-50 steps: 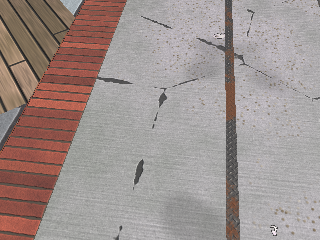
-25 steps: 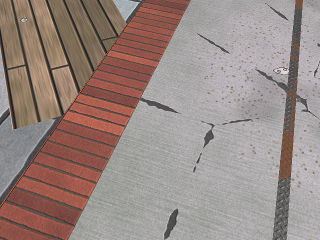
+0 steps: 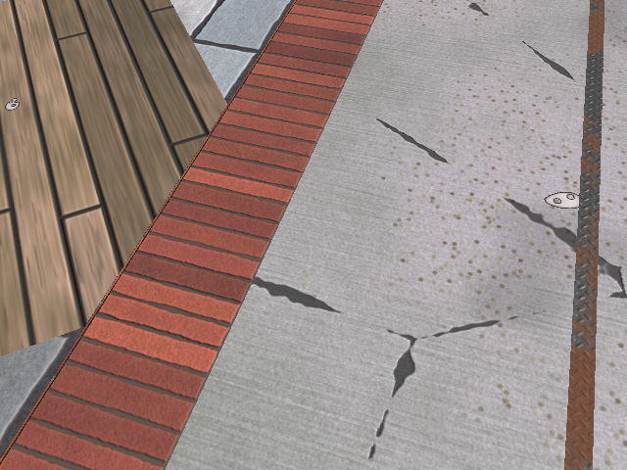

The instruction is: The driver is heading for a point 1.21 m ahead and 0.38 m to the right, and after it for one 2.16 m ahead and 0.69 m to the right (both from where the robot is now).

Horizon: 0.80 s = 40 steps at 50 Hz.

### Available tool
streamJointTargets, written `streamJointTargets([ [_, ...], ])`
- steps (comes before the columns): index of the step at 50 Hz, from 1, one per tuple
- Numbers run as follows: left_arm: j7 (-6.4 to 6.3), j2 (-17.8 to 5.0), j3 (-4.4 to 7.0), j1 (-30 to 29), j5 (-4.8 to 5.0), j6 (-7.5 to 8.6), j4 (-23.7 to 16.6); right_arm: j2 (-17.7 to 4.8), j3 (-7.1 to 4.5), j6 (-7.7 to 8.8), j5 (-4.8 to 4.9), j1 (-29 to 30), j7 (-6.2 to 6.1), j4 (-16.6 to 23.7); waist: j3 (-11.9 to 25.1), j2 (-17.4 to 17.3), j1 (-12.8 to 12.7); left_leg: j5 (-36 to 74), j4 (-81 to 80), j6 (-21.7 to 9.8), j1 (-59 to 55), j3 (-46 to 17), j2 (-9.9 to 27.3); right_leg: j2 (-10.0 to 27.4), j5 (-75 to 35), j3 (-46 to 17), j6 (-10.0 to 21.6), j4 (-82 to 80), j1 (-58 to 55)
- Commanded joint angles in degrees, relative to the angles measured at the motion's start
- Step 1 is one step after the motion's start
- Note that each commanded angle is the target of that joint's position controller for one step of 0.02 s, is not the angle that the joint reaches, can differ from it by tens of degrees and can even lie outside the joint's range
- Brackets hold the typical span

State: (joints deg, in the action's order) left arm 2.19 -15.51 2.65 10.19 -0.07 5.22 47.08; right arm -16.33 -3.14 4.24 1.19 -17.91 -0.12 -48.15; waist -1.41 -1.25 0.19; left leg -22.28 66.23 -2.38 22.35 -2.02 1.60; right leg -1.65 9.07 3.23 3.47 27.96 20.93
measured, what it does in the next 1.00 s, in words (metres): walks ahead: left foot, then right foot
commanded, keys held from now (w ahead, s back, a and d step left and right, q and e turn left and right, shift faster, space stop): w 0.46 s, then w+e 0.54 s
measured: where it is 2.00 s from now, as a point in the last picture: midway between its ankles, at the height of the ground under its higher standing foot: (367, 292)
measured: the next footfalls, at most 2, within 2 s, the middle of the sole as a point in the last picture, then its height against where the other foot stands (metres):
left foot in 0.40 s outside the picture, level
right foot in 0.96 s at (376, 376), level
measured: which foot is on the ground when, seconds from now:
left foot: up 0.00-0.38, down 0.40-0.98, up 1.00-1.00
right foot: down 0.00-0.40, up 0.42-0.94, down 0.96-1.00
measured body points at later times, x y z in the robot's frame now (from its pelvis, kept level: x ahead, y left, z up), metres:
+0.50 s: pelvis +0.28 +0.06 +0.00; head +0.31 +0.08 +0.44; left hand +0.30 +0.34 -0.15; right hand +0.44 -0.20 -0.10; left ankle +0.35 +0.15 -0.73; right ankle +0.13 -0.08 -0.65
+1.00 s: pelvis +0.55 +0.01 -0.02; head +0.59 +0.00 +0.43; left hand +0.80 +0.21 -0.11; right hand +0.51 -0.27 -0.15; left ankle +0.37 +0.16 -0.69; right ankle +0.64 -0.08 -0.74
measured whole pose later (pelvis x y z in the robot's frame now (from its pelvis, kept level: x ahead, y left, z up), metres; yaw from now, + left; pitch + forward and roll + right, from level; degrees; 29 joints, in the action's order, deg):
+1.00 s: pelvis +0.55 +0.01 -0.02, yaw -15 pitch +2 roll +1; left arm 2.9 -15.3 4.1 4.7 1.3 2.6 41.1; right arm -15.8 -3.7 2.4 0.0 -17.2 -1.7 -52.5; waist -2.9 0.6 1.5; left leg -26.6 44.7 0.9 2.2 10.6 3.7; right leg -1.9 7.8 3.8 6.4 35.9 29.2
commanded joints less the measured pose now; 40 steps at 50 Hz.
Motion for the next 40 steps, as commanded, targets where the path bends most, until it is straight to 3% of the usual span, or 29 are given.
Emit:
streamJointTargets([
  [1,-0.17,-5.72,1.25,1.79,-0.65,0.84,-2.13,-5.16,-1.63,0.44,-0.3,0.07,-0.3,4.26,3.79,6.19,-0.04,5.82,-0.96,0.16,12.45,-2.84,6.21,15.14,-1.67,-19.87,9.84,-17.46,-12.74],
  [5,-1.0,-8.1,1.94,3.85,-0.12,1.22,-0.46,-3.59,-1.22,-0.53,-0.99,4.32,-0.63,5.55,1.05,4.62,-0.07,13.2,-10.18,2.61,16.13,-1.7,7.17,14.63,-9.31,-13.54,10.88,-20.95,-11.02],
  [10,-1.91,-9.24,2.17,7.59,0.66,0.36,1.3,-1.66,-0.35,0.35,-0.77,13.41,0.29,7.39,-0.76,4.37,-3.2,26.91,-27.74,3.1,13.99,0.92,4.9,11.8,-10.45,-6.87,8.1,-21.4,-12.87],
  [13,-1.98,-9.78,2.37,10.93,1.07,-0.36,2.98,-1.75,-0.12,0.75,-0.27,18.28,1.15,8.91,-2.09,4.52,-5.07,27.34,-32.95,2.69,13.95,1.53,3.63,13.56,-9.35,-7.08,8.03,-19.97,-17.02],
  [15,-2.15,-10.06,2.59,11.75,1.27,-1.04,3.79,-2.39,-0.19,1.05,-0.1,20.04,1.83,9.91,-2.68,4.93,-4.95,24.42,-35.33,1.53,14.74,1.09,3.2,15.53,-10.64,-7.79,7.53,-18.03,-20.95],
  [18,-2.58,-11.21,3.11,10.22,1.47,-1.87,4.0,-4.63,-0.97,1.46,-0.22,16.5,2.35,9.45,-0.42,6.33,-1.66,18.39,-37.66,-0.91,8.35,2.25,1.31,16.83,-21.24,-7.94,5.84,-12.23,-24.46],
  [19,-2.69,-11.1,3.04,8.88,1.5,-2.17,3.78,-6.12,-1.89,1.51,-0.43,10.68,2.17,7.71,3.07,6.1,1.82,18.44,-39.22,-2.24,-0.05,4.04,-0.51,14.94,-29.93,-6.05,4.63,-5.36,-23.73],
  [20,-2.81,-9.18,2.29,9.11,1.0,-2.33,3.38,-9.13,-3.34,1.44,-0.68,1.28,1.65,4.85,9.61,4.48,5.6,19.68,-38.08,-4.19,-14.36,3.14,0.43,11.73,-29.98,-3.64,2.82,6.34,-18.51],
  [21,-2.65,-4.47,0.67,13.34,-0.05,-1.68,1.67,-14.55,-4.59,1.23,-1.87,-6.6,1.19,3.64,18.9,-5.44,5.78,17.53,-36.92,-10.84,-36.38,-16.14,14.26,5.52,-11.88,-0.58,-0.56,27.8,0.35],
  [22,-2.28,-1.42,-0.4,16.35,0.13,-0.39,2.27,-14.36,-4.39,0.97,-1.09,-8.76,1.53,2.68,23.75,-15.62,4.92,7.07,-45.89,-16.02,-45.2,-37.57,20.9,-1.86,24.41,-5.93,-2.14,40.5,15.25],
  [23,-1.81,-7.45,1.12,11.28,1.74,0.55,1.65,-9.81,-3.0,1.04,-0.52,-6.89,1.53,2.94,17.79,-9.97,6.16,0.28,-48.19,-13.58,-41.34,-34.85,19.14,1.69,23.75,-10.14,-1.24,46.0,21.75],
  [24,-1.66,-8.8,1.45,6.91,2.72,1.02,0.3,-8.18,-2.42,1.06,-0.56,-2.19,1.33,3.77,10.45,-6.86,5.24,2.59,-49.5,-11.46,-33.19,-26.62,17.95,4.53,18.15,-8.72,-0.41,45.4,23.73],
  [25,-1.92,-8.44,1.53,4.88,2.27,0.95,0.21,-6.7,-1.96,1.12,-1.08,1.71,1.28,4.3,6.64,-3.03,3.65,6.91,-51.35,-10.38,-25.42,-20.78,16.02,6.94,13.01,-7.88,-0.49,42.62,21.47],
  [27,-2.12,-6.93,1.94,6.53,1.84,-0.54,0.97,-4.05,-1.29,1.81,-1.95,5.59,1.42,4.25,3.64,-4.63,0.29,13.01,-55.35,-9.02,-16.23,-12.7,13.01,9.66,7.3,-8.83,-1.03,38.32,15.2],
  [29,-2.3,-4.89,1.82,7.86,1.97,-1.98,1.51,-4.18,-1.49,2.62,-1.99,5.82,1.35,3.22,2.43,-4.34,-0.79,17.44,-57.98,-9.23,-13.03,-7.38,12.32,9.74,4.72,-9.21,-1.86,36.82,13.94],
  [31,-2.52,-4.52,1.99,5.75,1.78,-2.6,0.6,-5.2,-1.86,2.96,-2.3,4.95,0.88,2.08,0.68,-2.88,-0.71,21.58,-59.24,-9.23,-13.03,-3.26,12.27,9.4,0.11,-10.49,-2.67,33.59,17.24],
  [36,-1.49,-3.25,1.81,-0.71,1.17,-2.01,-1.69,-6.18,-1.88,2.64,-2.14,4.22,-0.34,0.59,-1.2,-1.89,1.04,26.33,-60.4,-6.81,-15.37,6.41,10.22,7.79,-14.51,-7.92,-3.12,18.05,17.94],
  [40,-0.18,-1.57,0.88,-8.1,1.02,-1.91,-5.24,-7.4,-2.23,1.55,-1.49,-0.06,-0.92,-1.63,-3.79,-0.41,4.21,29.57,-59.27,-6.33,-22.45,9.65,12.39,7.25,-15.12,-4.27,-1.94,10.12,20.0],
])
Velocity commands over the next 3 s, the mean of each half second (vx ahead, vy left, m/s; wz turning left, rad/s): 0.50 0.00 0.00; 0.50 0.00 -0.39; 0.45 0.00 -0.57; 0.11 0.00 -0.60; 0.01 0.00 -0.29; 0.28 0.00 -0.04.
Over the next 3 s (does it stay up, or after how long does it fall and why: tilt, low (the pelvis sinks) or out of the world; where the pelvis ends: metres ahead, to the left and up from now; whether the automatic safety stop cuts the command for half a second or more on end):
stays up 0.98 -0.22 0.01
